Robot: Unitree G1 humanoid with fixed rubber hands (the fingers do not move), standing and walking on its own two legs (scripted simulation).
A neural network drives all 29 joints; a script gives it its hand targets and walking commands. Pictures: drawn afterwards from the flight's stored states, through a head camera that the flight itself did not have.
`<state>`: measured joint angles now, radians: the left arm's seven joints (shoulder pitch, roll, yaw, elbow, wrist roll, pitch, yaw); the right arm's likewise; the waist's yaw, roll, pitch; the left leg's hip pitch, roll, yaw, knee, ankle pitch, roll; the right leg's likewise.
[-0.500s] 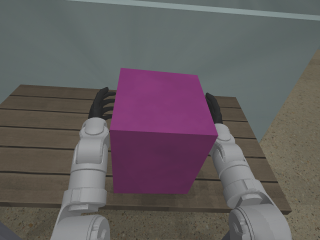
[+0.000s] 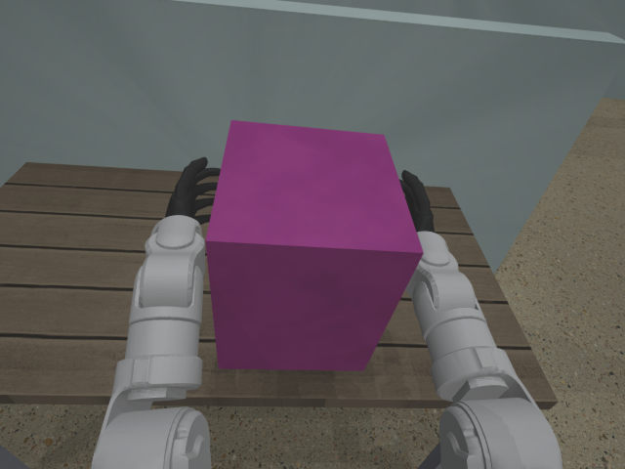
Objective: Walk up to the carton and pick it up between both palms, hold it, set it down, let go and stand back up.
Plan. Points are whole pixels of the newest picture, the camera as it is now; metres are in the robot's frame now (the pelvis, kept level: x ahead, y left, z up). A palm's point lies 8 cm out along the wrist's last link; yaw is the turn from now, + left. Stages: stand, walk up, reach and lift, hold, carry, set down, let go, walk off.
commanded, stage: reach and lift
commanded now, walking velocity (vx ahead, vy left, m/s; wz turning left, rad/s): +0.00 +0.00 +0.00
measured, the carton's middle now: (301, 252) +0.37 +0.01 +0.12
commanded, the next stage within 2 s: hold in 0.62 s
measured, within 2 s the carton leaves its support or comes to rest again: neither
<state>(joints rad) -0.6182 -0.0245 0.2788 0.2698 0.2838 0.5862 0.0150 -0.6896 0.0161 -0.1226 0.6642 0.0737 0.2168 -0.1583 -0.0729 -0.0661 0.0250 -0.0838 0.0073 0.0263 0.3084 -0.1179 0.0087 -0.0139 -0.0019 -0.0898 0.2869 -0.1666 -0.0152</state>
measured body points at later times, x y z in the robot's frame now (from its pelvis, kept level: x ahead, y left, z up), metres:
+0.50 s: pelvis +0.01 +0.00 +0.00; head -0.02 +0.02 +0.45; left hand +0.38 +0.15 +0.17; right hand +0.38 -0.15 +0.16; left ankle +0.04 +0.11 -0.75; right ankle +0.00 -0.11 -0.75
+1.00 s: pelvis +0.01 -0.01 +0.00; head -0.04 +0.02 +0.45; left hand +0.38 +0.15 +0.20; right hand +0.38 -0.15 +0.19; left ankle +0.04 +0.11 -0.75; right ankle +0.00 -0.11 -0.75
